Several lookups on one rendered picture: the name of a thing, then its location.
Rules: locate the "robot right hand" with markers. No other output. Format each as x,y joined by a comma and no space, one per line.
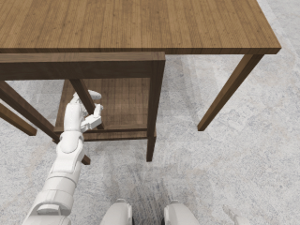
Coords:
235,215

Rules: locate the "table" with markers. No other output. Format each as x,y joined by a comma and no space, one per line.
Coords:
176,27

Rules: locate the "left robot forearm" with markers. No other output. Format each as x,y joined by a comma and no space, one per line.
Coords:
56,197

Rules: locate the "robot left hand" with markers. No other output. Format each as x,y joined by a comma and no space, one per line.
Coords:
75,113

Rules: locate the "left robot thigh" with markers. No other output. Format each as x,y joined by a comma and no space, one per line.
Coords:
119,213

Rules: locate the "robot left upper arm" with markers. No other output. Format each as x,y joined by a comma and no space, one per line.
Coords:
48,220

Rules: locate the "left robot shin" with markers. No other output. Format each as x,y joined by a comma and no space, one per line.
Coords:
120,201

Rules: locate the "chair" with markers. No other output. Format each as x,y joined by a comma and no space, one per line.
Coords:
129,83

